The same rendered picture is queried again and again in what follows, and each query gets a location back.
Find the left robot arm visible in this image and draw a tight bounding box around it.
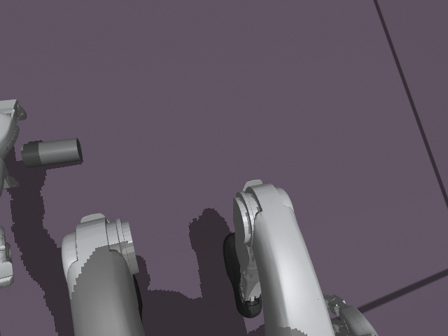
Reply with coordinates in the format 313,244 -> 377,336
0,158 -> 14,336

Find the right robot foot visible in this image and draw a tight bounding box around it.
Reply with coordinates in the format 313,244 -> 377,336
223,232 -> 262,319

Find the can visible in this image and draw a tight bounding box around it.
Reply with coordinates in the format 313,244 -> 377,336
21,138 -> 82,168

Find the right robot hand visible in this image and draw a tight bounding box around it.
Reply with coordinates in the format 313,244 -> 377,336
323,295 -> 378,336

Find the left robot foot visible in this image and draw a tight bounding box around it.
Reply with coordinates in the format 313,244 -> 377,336
133,274 -> 143,325

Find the left robot hand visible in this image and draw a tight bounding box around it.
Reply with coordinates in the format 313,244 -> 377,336
0,99 -> 27,189

